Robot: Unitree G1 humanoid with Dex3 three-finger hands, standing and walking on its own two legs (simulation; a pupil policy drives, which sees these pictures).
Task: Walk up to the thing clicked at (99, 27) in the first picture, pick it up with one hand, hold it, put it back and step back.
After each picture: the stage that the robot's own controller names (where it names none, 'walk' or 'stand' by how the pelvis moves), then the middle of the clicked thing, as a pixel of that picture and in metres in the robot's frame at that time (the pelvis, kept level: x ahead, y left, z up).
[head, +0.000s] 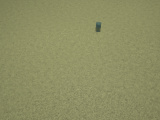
stand; (98, 27) +1.65 -0.18 -0.72
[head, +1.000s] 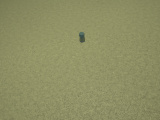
walk; (82, 37) +1.52 +0.17 -0.69
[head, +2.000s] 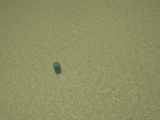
walk; (57, 68) +0.95 +0.35 -0.72
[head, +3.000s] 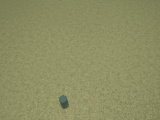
walk; (64, 102) +0.59 +0.24 -0.71
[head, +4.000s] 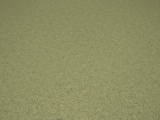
stand; out of the picture +0.38 +0.20 -0.70
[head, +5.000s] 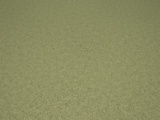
stand; out of the picture +0.33 +0.19 -0.72
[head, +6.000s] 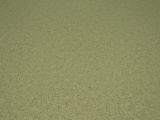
stand; out of the picture +0.32 +0.20 -0.72
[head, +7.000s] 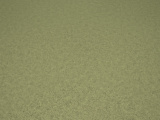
stand; out of the picture +0.33 +0.20 -0.73
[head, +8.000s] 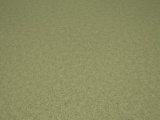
stand; out of the picture +0.32 +0.21 -0.73
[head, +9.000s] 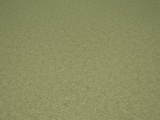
stand; out of the picture +0.32 +0.20 -0.73
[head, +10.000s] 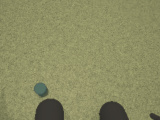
go down; (41, 90) +0.36 +0.22 -0.48
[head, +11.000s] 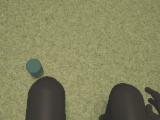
go down; (35, 69) +0.40 +0.25 -0.32
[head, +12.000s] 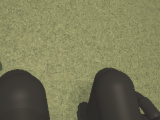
close in; out of the picture +0.37 +0.28 -0.24
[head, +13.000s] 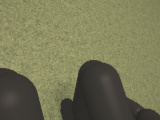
close; out of the picture +0.36 +0.29 -0.21
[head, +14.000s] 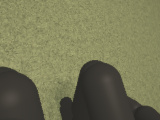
lift; out of the picture +0.35 +0.30 -0.21
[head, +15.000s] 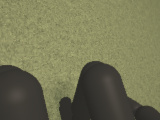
lift; out of the picture +0.35 +0.28 -0.22
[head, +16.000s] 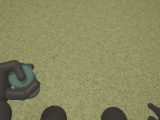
lift; (26, 83) +0.32 +0.20 -0.01
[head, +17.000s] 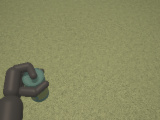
hold; (36, 86) +0.33 +0.17 +0.01
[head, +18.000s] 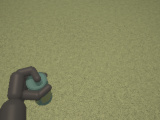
hold; (40, 89) +0.33 +0.17 +0.00
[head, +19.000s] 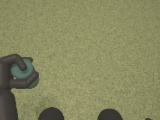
crouch; (26, 75) +0.37 +0.20 -0.07
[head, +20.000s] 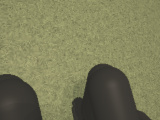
lower; out of the picture +0.38 +0.29 -0.20
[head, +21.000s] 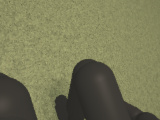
lower; out of the picture +0.38 +0.31 -0.22
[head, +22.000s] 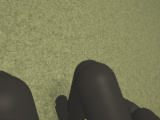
lower; out of the picture +0.37 +0.32 -0.22
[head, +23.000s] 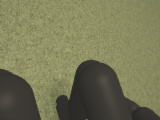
lower; out of the picture +0.37 +0.32 -0.21
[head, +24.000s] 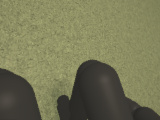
loosen; out of the picture +0.37 +0.32 -0.21
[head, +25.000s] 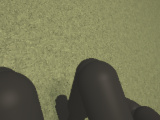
withdraw; out of the picture +0.36 +0.30 -0.21
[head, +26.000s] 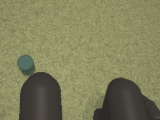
walk; (26, 65) +0.39 +0.26 -0.30
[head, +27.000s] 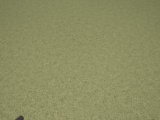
stand; out of the picture +0.32 +0.19 -0.65
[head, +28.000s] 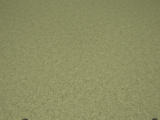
stand; out of the picture +0.34 +0.22 -0.67
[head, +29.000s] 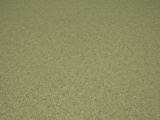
stand; out of the picture +0.35 +0.21 -0.68
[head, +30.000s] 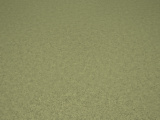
walk; out of the picture +0.36 +0.20 -0.72
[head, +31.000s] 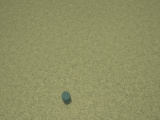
walk; (66, 98) +0.49 +0.17 -0.70
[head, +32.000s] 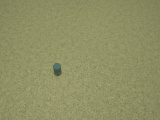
walk; (57, 69) +0.75 +0.19 -0.71
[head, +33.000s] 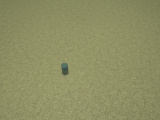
stand; (64, 69) +1.00 +0.21 -0.71
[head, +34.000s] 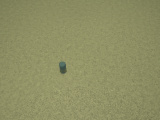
stand; (62, 67) +0.97 +0.22 -0.72
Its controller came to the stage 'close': yes
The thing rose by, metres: 0.70
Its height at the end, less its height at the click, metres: +0.00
